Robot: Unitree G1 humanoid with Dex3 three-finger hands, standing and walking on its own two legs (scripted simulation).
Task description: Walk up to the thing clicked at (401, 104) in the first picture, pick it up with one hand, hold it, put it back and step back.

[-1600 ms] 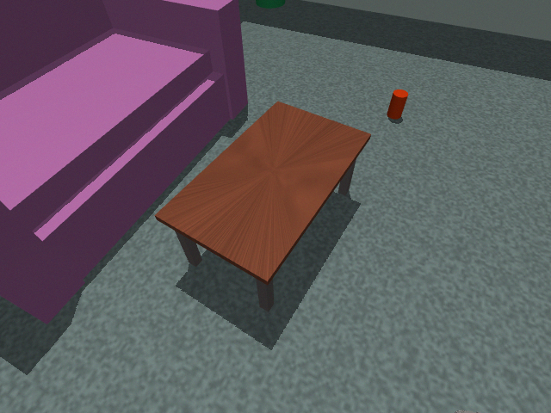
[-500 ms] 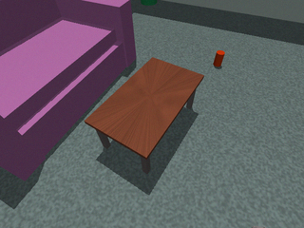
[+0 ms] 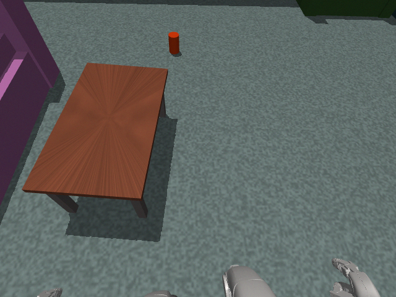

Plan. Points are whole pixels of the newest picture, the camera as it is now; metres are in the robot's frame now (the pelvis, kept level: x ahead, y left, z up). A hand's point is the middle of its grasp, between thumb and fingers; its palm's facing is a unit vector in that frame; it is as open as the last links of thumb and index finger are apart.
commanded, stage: walk up
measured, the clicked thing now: (174, 43) +1.95 +0.13 -0.70
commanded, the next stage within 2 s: none
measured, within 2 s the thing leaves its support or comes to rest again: neither
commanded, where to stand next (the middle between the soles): +0.07 -0.03 m, yaw -40 degrees
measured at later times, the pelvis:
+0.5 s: pelvis +0.01 -0.03 -0.02, yaw -21 degrees
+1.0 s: pelvis +0.01 -0.02 -0.04, yaw -33 degrees
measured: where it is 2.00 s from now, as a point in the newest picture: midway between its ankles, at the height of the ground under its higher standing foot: outside the picture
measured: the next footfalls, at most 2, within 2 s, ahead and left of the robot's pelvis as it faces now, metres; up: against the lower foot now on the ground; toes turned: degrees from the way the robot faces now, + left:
right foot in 0.24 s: +0.02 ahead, -0.14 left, +0.00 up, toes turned -12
left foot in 0.62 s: +0.14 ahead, +0.06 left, +0.00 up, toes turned -44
